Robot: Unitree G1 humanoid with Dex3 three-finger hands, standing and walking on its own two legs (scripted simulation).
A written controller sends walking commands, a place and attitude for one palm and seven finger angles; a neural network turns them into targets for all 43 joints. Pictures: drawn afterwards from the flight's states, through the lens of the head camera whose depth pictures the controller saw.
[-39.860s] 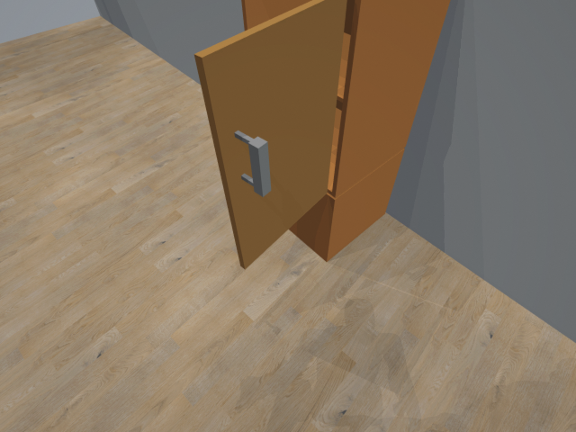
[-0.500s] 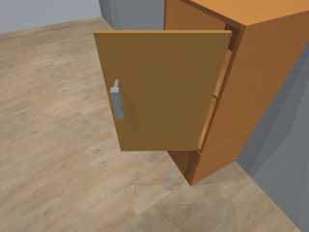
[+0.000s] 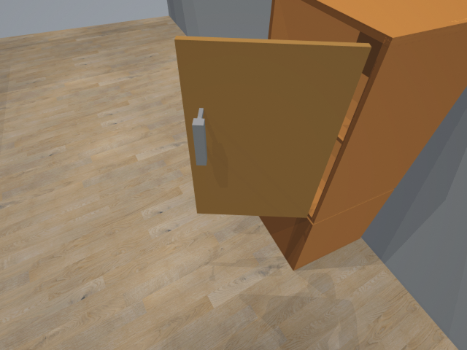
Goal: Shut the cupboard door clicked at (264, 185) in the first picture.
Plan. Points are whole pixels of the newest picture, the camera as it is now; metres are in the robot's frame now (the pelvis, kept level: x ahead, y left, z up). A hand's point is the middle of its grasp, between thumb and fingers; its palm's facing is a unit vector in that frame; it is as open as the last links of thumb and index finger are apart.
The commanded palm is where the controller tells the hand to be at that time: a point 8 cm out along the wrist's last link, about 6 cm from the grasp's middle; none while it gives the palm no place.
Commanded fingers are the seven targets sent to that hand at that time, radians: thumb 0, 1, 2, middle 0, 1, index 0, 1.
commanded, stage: come to a stop and stand still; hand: left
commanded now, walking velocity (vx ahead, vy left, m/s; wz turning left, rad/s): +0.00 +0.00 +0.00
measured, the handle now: (201, 136) +0.57 +0.12 +0.03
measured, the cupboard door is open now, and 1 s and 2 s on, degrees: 63 63 63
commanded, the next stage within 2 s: look again from close up in 0.50 s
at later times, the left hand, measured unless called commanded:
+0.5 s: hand out of the picture -0.05 +0.20 -0.18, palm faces +0.07 -0.97 -0.22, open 7.4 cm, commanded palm none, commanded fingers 0.00 0.90 0.90 -0.20 -0.30 -0.20 -0.30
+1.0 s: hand out of the picture -0.01 +0.17 -0.17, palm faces +0.03 -0.98 -0.21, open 7.4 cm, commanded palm none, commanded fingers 0.00 0.90 0.90 -0.20 -0.30 -0.20 -0.30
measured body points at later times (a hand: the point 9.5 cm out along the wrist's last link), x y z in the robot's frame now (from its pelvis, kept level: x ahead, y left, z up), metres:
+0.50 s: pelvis -0.04 +0.00 -0.01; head -0.04 +0.01 +0.44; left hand -0.05 +0.25 -0.17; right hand +0.04 -0.26 -0.14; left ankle -0.01 +0.11 -0.74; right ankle +0.03 -0.13 -0.74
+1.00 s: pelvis -0.01 -0.02 +0.00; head +0.00 -0.02 +0.45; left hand -0.01 +0.22 -0.15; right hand -0.02 -0.25 -0.16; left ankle -0.01 +0.11 -0.74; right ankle +0.03 -0.13 -0.74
